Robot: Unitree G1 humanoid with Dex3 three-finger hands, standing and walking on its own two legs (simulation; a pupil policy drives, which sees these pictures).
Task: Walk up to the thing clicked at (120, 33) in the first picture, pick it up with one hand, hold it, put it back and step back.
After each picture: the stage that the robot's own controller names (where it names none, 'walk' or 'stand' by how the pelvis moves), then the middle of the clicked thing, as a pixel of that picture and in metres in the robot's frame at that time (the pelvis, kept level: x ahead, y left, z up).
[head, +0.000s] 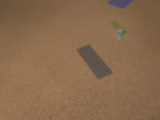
stand; (119, 34) +1.56 -0.44 -0.72
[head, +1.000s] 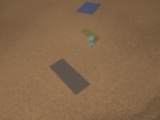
walk; (91, 41) +1.48 +0.02 -0.69
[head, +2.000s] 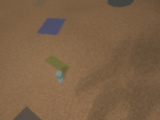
walk; (59, 76) +0.93 +0.34 -0.71
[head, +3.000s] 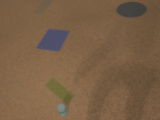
walk; (62, 110) +0.56 +0.28 -0.71
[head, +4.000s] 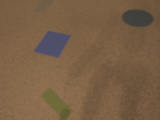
stand; out of the picture +0.40 +0.23 -0.70
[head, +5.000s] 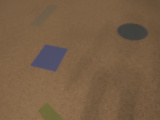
stand; out of the picture +0.35 +0.22 -0.72
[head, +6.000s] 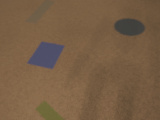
stand; out of the picture +0.34 +0.24 -0.73
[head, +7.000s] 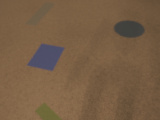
stand; out of the picture +0.34 +0.24 -0.73
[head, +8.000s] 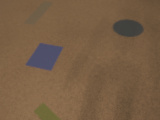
stand; out of the picture +0.33 +0.25 -0.73
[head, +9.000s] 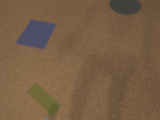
go down; out of the picture +0.36 +0.24 -0.69
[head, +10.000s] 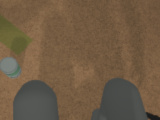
go down; (11, 68) +0.40 +0.28 -0.29
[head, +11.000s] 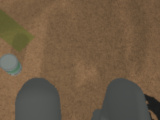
close in; (11, 65) +0.40 +0.29 -0.28
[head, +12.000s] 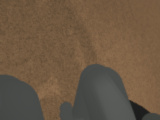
close in; out of the picture +0.38 +0.32 -0.21
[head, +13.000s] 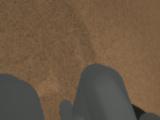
close; out of the picture +0.37 +0.32 -0.22
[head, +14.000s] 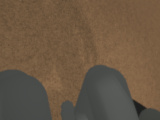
lift; out of the picture +0.34 +0.30 -0.22
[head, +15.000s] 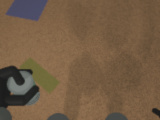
lift; (25, 89) +0.32 +0.20 +0.00
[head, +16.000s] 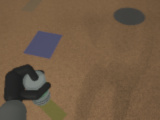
hold; (37, 88) +0.34 +0.17 +0.02
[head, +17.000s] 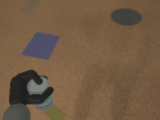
hold; (41, 94) +0.33 +0.16 -0.01
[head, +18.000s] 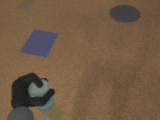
crouch; (42, 97) +0.33 +0.16 -0.02
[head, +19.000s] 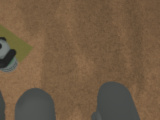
crouch; (3, 57) +0.44 +0.25 -0.11
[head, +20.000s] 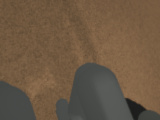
lower; out of the picture +0.40 +0.32 -0.22
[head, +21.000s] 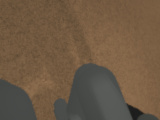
lower; out of the picture +0.39 +0.33 -0.22
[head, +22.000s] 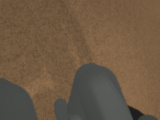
lower; out of the picture +0.39 +0.33 -0.22
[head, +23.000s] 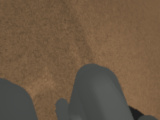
lower; out of the picture +0.39 +0.33 -0.22
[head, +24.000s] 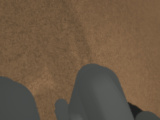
open; out of the picture +0.38 +0.32 -0.22
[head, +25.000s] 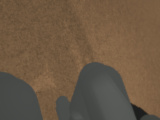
withdraw; out of the picture +0.38 +0.31 -0.22
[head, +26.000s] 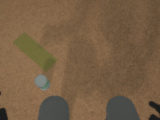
walk; (42, 82) +0.42 +0.24 -0.44
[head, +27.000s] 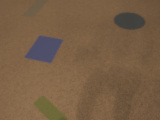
stand; out of the picture +0.35 +0.21 -0.66
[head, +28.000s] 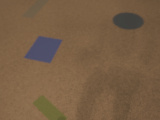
stand; out of the picture +0.37 +0.22 -0.66
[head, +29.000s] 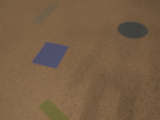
stand; out of the picture +0.37 +0.20 -0.71
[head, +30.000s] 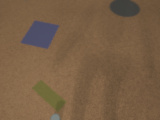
walk; out of the picture +0.40 +0.17 -0.70
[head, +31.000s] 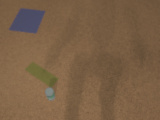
walk; (50, 94) +0.57 +0.25 -0.70
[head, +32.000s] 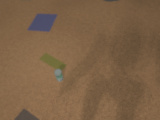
walk; (58, 75) +0.86 +0.32 -0.70
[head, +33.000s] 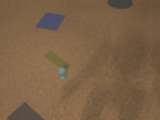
stand; (61, 73) +0.92 +0.23 -0.72
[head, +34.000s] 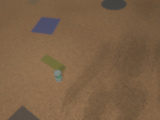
stand; (58, 76) +0.94 +0.27 -0.72
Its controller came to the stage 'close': yes
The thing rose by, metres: 0.71
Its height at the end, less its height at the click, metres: +0.00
